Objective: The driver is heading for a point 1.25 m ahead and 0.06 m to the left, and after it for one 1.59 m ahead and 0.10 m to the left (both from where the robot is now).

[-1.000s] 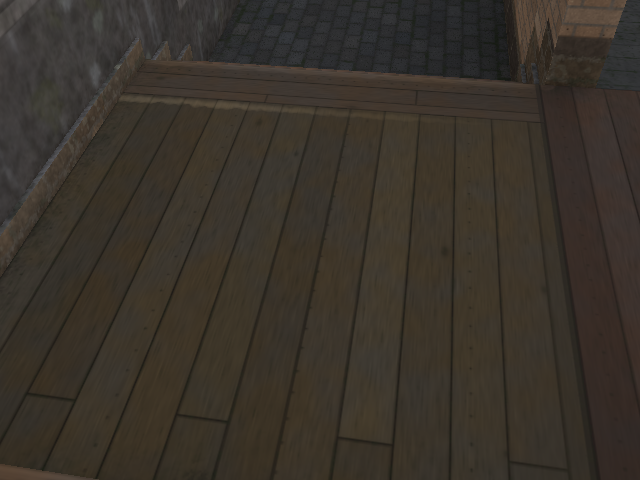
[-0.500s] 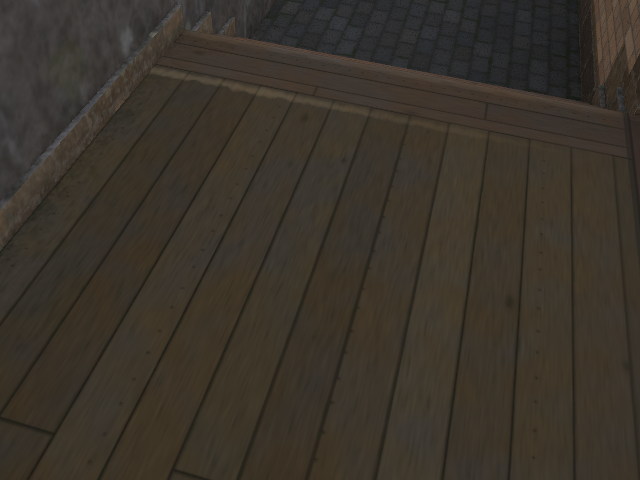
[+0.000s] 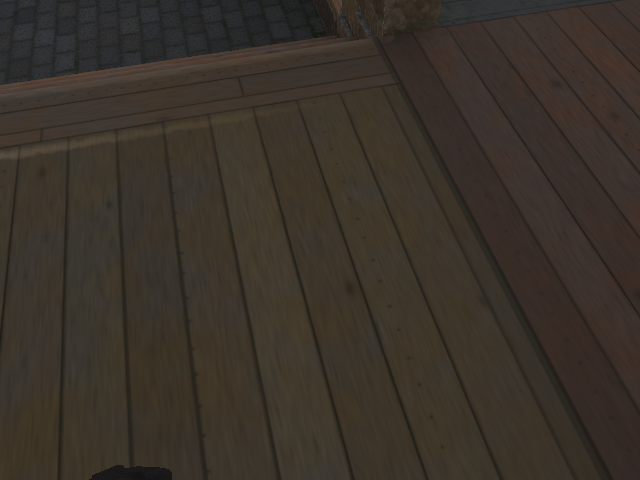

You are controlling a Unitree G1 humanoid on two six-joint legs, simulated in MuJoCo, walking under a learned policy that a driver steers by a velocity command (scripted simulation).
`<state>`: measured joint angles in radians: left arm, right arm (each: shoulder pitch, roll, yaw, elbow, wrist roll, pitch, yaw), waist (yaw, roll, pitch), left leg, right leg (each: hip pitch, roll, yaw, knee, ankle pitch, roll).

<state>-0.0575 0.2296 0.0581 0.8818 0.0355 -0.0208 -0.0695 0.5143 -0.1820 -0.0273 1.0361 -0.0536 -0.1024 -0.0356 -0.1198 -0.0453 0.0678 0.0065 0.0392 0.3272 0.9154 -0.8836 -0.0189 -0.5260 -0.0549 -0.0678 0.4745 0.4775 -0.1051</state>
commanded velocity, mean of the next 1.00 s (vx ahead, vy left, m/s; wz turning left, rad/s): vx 0.50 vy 0.00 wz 0.13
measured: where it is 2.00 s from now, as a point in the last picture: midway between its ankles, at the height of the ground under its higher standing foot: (252, 267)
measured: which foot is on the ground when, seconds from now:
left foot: down 0.00-0.06, up 0.08-0.50, down 0.52-1.00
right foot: up 0.00-0.04, down 0.06-0.54, up 0.56-1.00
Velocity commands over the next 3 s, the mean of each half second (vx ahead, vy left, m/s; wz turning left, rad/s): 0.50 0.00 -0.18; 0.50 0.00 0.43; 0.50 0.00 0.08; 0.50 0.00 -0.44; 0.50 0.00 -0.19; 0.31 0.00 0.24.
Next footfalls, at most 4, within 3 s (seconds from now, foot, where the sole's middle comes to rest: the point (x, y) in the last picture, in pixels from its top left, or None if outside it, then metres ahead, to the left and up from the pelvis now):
0.06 right None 0.21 -0.08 -0.84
0.52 left None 0.45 0.10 -0.84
1.06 right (312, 360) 0.77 -0.03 -0.84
1.60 left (207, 293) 0.99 0.22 -0.84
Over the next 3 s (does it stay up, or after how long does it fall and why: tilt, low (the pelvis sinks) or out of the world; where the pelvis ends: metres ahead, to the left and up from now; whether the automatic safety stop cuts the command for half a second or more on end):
stays up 1.50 0.04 -0.06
